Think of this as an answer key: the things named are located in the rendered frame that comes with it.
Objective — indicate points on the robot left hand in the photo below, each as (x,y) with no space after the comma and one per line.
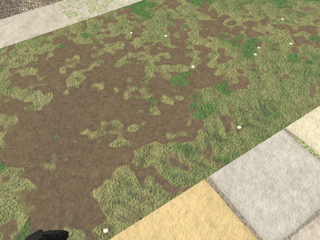
(48,235)

